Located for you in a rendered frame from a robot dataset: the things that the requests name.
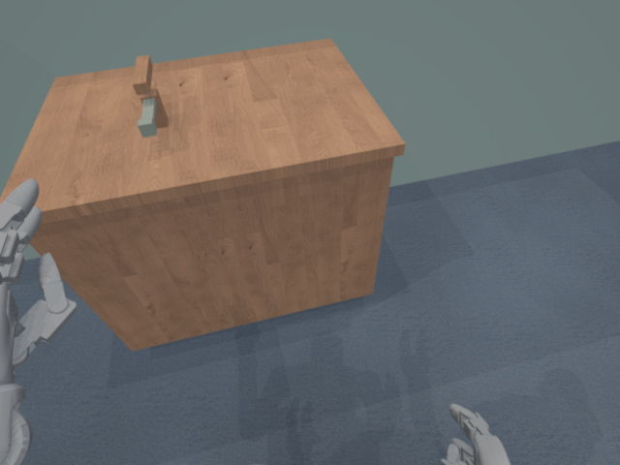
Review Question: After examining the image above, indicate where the robot right hand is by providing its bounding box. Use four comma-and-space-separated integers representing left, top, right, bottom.
441, 404, 511, 465

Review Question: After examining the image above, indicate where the counter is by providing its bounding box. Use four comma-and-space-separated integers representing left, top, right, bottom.
0, 39, 406, 352

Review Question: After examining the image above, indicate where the robot left forearm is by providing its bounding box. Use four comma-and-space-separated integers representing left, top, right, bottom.
0, 384, 33, 465

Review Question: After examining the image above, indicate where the tap lever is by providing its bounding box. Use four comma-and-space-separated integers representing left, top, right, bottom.
138, 98, 157, 138

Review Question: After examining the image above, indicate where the robot left hand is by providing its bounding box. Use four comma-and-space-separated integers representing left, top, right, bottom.
0, 178, 77, 385

